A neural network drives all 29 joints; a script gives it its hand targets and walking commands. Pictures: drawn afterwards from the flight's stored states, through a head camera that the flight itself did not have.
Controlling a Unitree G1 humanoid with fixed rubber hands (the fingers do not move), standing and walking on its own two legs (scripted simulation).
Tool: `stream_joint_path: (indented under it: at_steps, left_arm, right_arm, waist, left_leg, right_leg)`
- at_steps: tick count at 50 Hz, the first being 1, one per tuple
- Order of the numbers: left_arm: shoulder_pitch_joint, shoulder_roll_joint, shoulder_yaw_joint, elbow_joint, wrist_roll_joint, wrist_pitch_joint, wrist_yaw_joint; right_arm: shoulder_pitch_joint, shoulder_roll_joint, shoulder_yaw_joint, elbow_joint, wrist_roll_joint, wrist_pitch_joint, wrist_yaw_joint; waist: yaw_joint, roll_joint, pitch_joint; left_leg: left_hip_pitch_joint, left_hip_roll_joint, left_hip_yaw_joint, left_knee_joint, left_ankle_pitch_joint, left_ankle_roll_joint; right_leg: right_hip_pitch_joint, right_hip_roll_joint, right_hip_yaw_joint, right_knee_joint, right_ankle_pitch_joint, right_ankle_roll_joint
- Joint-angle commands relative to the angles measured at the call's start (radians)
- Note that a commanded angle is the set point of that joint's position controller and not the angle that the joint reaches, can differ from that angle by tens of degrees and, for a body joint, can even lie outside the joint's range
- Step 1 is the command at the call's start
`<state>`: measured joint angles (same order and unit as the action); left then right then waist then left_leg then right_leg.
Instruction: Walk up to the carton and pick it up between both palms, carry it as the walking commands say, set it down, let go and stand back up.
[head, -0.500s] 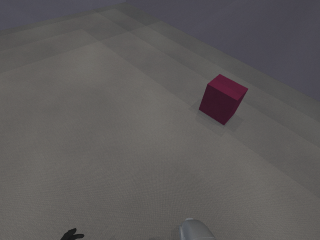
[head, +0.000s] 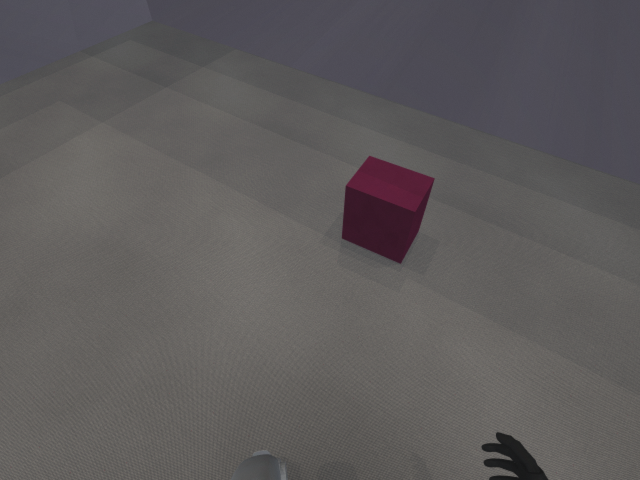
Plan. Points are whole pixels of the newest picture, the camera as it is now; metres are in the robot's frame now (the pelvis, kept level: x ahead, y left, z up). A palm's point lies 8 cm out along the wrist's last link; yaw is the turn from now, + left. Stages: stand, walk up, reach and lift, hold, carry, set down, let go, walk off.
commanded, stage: walk up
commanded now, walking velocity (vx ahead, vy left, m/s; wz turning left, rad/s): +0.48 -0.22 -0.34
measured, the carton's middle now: (385, 210) +1.14 -0.24 -0.62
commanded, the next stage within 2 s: none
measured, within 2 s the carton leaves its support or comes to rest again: neither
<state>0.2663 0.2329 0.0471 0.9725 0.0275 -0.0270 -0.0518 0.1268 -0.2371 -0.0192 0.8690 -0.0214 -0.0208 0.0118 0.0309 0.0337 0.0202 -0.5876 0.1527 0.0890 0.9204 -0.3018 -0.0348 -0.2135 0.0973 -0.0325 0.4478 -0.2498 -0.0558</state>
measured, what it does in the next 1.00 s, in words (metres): walks ahead: left foot, then right foot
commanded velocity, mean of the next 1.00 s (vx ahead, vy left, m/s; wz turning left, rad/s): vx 0.47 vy -0.16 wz -0.15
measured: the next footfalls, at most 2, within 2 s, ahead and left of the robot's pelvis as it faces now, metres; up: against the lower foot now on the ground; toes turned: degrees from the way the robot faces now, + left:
left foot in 0.10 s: +0.18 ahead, +0.11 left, +0.00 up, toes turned +6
right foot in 0.60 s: +0.40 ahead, -0.21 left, +0.00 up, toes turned -15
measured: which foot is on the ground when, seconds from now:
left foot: up 0.00-0.08, down 0.10-0.60, up 0.62-1.00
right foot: down 0.00-0.10, up 0.12-0.58, down 0.60-1.00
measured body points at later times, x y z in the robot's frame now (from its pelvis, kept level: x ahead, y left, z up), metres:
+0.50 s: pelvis +0.23 -0.03 +0.01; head +0.28 +0.00 +0.46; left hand +0.40 +0.17 -0.15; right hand +0.07 -0.25 -0.10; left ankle +0.14 +0.10 -0.73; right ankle +0.33 -0.21 -0.69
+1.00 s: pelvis +0.47 -0.12 +0.01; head +0.49 -0.14 +0.46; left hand +0.41 +0.11 -0.14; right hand +0.59 -0.36 -0.13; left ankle +0.62 +0.00 -0.68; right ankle +0.36 -0.20 -0.73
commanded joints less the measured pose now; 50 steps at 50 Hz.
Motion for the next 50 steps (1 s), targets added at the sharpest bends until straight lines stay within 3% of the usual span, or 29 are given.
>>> stream_joint_path:
  at_steps: [1,4,5,6,7,8,9,12,14,15,16,20,23,25,26,27,28,29,30,31,32,34,36,37,39,43,47,48,50]
  left_arm:
    - [-0.043,0.117,0.027,-0.036,0.007,-0.004,-0.006]
    - [-0.057,0.160,0.041,-0.049,0.004,-0.001,-0.002]
    - [-0.059,0.171,0.036,-0.075,0.002,-0.006,0.008]
    - [-0.073,0.084,0.025,-0.082,0.018,-0.014,0.008]
    - [-0.033,0.082,0.033,-0.131,0.021,-0.015,0.006]
    - [-0.010,0.115,0.041,-0.084,0.019,-0.008,0.008]
    - [-0.091,0.123,0.041,-0.093,0.018,0.004,-0.012]
    - [0.039,0.054,0.010,-0.005,0.009,0.021,-0.029]
    - [-0.040,0.045,0.010,-0.018,0.004,0.027,-0.037]
    - [-0.073,0.029,0.007,-0.026,0.000,0.029,-0.041]
    - [-0.085,0.044,-0.004,-0.013,0.002,0.033,-0.043]
    - [-0.181,0.025,-0.007,-0.034,-0.013,0.022,-0.045]
    - [-0.301,0.030,-0.025,-0.070,0.003,0.019,-0.044]
    - [-0.360,0.044,-0.010,-0.091,0.001,0.025,-0.048]
    - [-0.303,0.027,-0.021,-0.093,-0.008,0.018,-0.049]
    - [-0.319,0.021,-0.021,-0.071,0.009,0.013,-0.040]
    - [-0.173,0.065,-0.003,-0.078,0.017,0.009,-0.029]
    - [-0.033,0.088,0.010,-0.010,0.005,0.013,-0.025]
    - [0.079,0.139,0.035,0.049,0.003,0.000,-0.009]
    - [0.187,0.211,0.058,0.059,0.008,-0.010,0.011]
    - [0.266,0.313,0.069,0.135,0.010,-0.011,0.040]
    - [0.130,0.186,0.039,0.123,0.009,-0.052,0.055]
    - [-0.002,0.102,0.019,0.085,-0.004,-0.073,0.048]
    - [0.013,0.092,0.016,0.076,0.005,-0.076,0.041]
    - [0.027,0.085,0.011,0.100,-0.010,-0.084,0.042]
    - [0.112,0.057,-0.009,0.113,-0.021,-0.082,0.051]
    - [0.174,0.054,-0.013,0.139,-0.006,-0.081,0.070]
    - [0.180,0.053,-0.010,0.144,-0.001,-0.068,0.074]
    - [0.245,0.019,-0.022,0.159,-0.019,-0.066,0.080]
  right_arm:
    - [0.026,-0.082,-0.022,-0.005,0.033,-0.007,-0.004]
    - [0.122,-0.099,-0.047,0.057,0.010,-0.015,-0.032]
    - [0.238,-0.164,-0.073,0.069,0.001,-0.023,-0.045]
    - [0.474,-0.259,-0.089,0.130,-0.013,-0.033,-0.065]
    - [0.490,-0.351,-0.099,0.154,0.004,-0.025,-0.071]
    - [0.302,-0.256,-0.074,0.115,0.011,-0.033,-0.067]
    - [0.209,-0.197,-0.073,0.110,0.002,-0.038,-0.062]
    - [0.118,-0.103,-0.038,0.093,0.001,-0.063,-0.030]
    - [0.227,-0.142,-0.049,0.126,-0.016,-0.074,-0.016]
    - [0.307,-0.142,-0.049,0.150,-0.015,-0.079,-0.022]
    - [0.301,-0.120,-0.033,0.142,-0.003,-0.085,-0.021]
    - [0.378,-0.101,-0.016,0.179,0.005,-0.083,-0.025]
    - [0.399,-0.151,-0.037,0.201,0.015,-0.075,-0.032]
    - [0.437,-0.157,-0.041,0.239,0.009,-0.067,-0.037]
    - [0.364,-0.205,-0.063,0.211,-0.006,-0.064,-0.040]
    - [0.386,-0.227,-0.083,0.218,0.007,-0.059,-0.042]
    - [0.386,-0.194,-0.063,0.230,0.012,-0.056,-0.041]
    - [0.356,-0.163,-0.052,0.231,0.012,-0.053,-0.035]
    - [0.392,-0.106,-0.042,0.218,0.011,-0.055,-0.028]
    - [0.395,-0.082,-0.026,0.185,0.008,-0.051,-0.022]
    - [0.339,-0.017,-0.022,0.134,0.006,-0.052,-0.008]
    - [0.191,-0.034,-0.028,0.131,0.023,-0.075,-0.001]
    - [0.231,-0.045,-0.032,0.148,-0.003,-0.072,0.006]
    - [0.288,-0.041,-0.035,0.154,0.002,-0.061,0.005]
    - [0.246,0.018,-0.019,0.149,-0.006,-0.023,0.002]
    - [0.100,0.009,-0.026,0.120,0.001,0.012,0.026]
    - [-0.085,0.002,-0.023,0.054,0.012,0.004,0.026]
    - [-0.100,0.033,-0.019,0.064,0.014,0.000,0.031]
    - [-0.216,0.012,-0.017,0.036,0.004,-0.008,0.016]
  waist:
    - [-0.025,-0.203,0.048]
    - [-0.077,-0.068,0.013]
    - [-0.132,0.010,0.010]
    - [-0.230,0.174,-0.082]
    - [-0.168,0.352,-0.023]
    - [-0.055,0.153,0.068]
    - [-0.067,0.023,0.059]
    - [0.006,0.095,0.104]
    - [-0.049,0.178,0.010]
    - [-0.065,0.140,0.054]
    - [-0.074,0.175,0.015]
    - [-0.089,0.084,0.071]
    - [-0.139,0.203,0.091]
    - [-0.131,0.159,0.105]
    - [-0.083,0.200,0.146]
    - [-0.115,0.152,0.085]
    - [-0.013,0.115,0.040]
    - [0.038,0.123,-0.043]
    - [0.045,0.031,-0.146]
    - [0.106,-0.140,-0.229]
    - [0.108,-0.369,-0.302]
    - [0.050,-0.085,-0.137]
    - [-0.036,-0.107,-0.100]
    - [-0.060,-0.058,-0.087]
    - [-0.078,-0.117,-0.041]
    - [-0.051,-0.168,0.048]
    - [-0.020,-0.163,0.086]
    - [-0.007,-0.212,0.086]
    - [0.029,-0.161,0.149]
  left_leg:
    - [0.174,-0.028,0.000,-0.159,-0.007,0.009]
    - [0.458,-0.088,0.053,-0.327,0.146,0.023]
    - [0.626,-0.033,-0.039,-0.418,0.055,0.034]
    - [0.776,0.304,-0.449,-0.633,-0.237,0.079]
    - [0.677,0.448,-0.790,-0.796,-0.212,0.072]
    - [0.527,0.446,-0.699,-0.789,-0.243,0.091]
    - [0.522,0.372,-0.553,-0.752,-0.252,0.115]
    - [0.438,0.204,-0.202,-0.738,0.082,0.080]
    - [0.507,0.137,-0.099,-0.673,0.344,0.057]
    - [0.501,0.178,-0.106,-0.670,0.439,0.056]
    - [0.535,0.151,-0.050,-0.683,0.410,0.063]
    - [0.529,0.167,0.015,-0.694,0.504,0.071]
    - [0.574,0.159,0.046,-0.702,0.564,0.093]
    - [0.569,0.231,0.012,-0.723,0.502,0.130]
    - [0.560,0.224,0.071,-0.723,0.467,0.098]
    - [0.635,0.212,0.061,-0.674,0.617,0.115]
    - [0.568,0.262,0.055,-0.586,0.645,0.107]
    - [0.521,0.199,0.112,-0.439,0.704,0.075]
    - [0.415,0.131,0.129,-0.229,0.579,0.063]
    - [0.217,0.061,0.108,0.102,0.075,0.039]
    - [-0.083,-0.085,0.037,0.349,-0.326,0.021]
    - [-0.165,0.008,-0.092,0.390,-0.097,0.066]
    - [-0.038,0.036,-0.094,0.285,0.009,0.030]
    - [-0.039,0.020,-0.086,0.302,-0.002,0.035]
    - [0.020,0.028,-0.087,0.236,0.015,0.029]
    - [-0.059,0.016,-0.063,0.084,0.144,0.004]
    - [-0.009,-0.027,-0.026,-0.090,0.230,0.010]
    - [0.009,-0.047,0.003,-0.135,0.204,0.012]
    - [-0.007,-0.064,0.038,-0.228,0.202,0.035]
  right_leg:
    - [-0.126,-0.246,0.254,-0.248,-0.034,-0.132]
    - [-0.168,-0.216,0.244,-0.150,-0.070,-0.111]
    - [-0.281,-0.165,0.224,0.021,-0.071,-0.079]
    - [-0.363,-0.070,0.091,0.425,-0.140,-0.008]
    - [-0.503,-0.010,0.148,0.661,-0.238,0.051]
    - [-0.522,-0.094,0.203,0.783,-0.141,0.056]
    - [-0.522,-0.124,0.188,0.798,-0.042,0.062]
    - [-0.455,-0.150,0.138,0.771,0.100,0.076]
    - [-0.405,-0.149,0.082,0.655,0.114,0.093]
    - [-0.419,-0.150,0.098,0.626,0.131,0.093]
    - [-0.417,-0.161,0.067,0.571,0.183,0.103]
    - [-0.394,-0.154,-0.004,0.360,0.258,0.078]
    - [-0.355,-0.153,-0.099,0.216,0.172,0.087]
    - [-0.326,-0.153,-0.091,0.206,0.112,0.075]
    - [-0.336,-0.185,-0.070,0.135,0.094,0.055]
    - [-0.276,-0.143,-0.104,0.091,0.023,0.047]
    - [-0.122,-0.180,-0.032,0.065,0.052,0.009]
    - [0.085,-0.126,-0.089,0.026,0.110,-0.014]
    - [0.285,-0.090,-0.126,0.047,0.011,-0.033]
    - [0.456,-0.335,0.164,-0.021,-0.086,-0.093]
    - [0.603,-0.483,0.479,-0.125,0.012,-0.174]
    - [0.422,-0.461,0.380,-0.139,0.208,-0.143]
    - [0.184,-0.353,0.241,-0.167,0.410,-0.105]
    - [0.198,-0.375,0.254,-0.185,0.428,-0.116]
    - [0.101,-0.374,0.190,-0.208,0.499,-0.107]
    - [0.109,-0.346,0.127,-0.293,0.303,-0.073]
    - [0.103,-0.311,0.000,-0.270,0.478,-0.051]
    - [0.113,-0.313,0.019,-0.251,0.490,-0.032]
    - [0.134,-0.313,0.014,-0.225,0.669,-0.041]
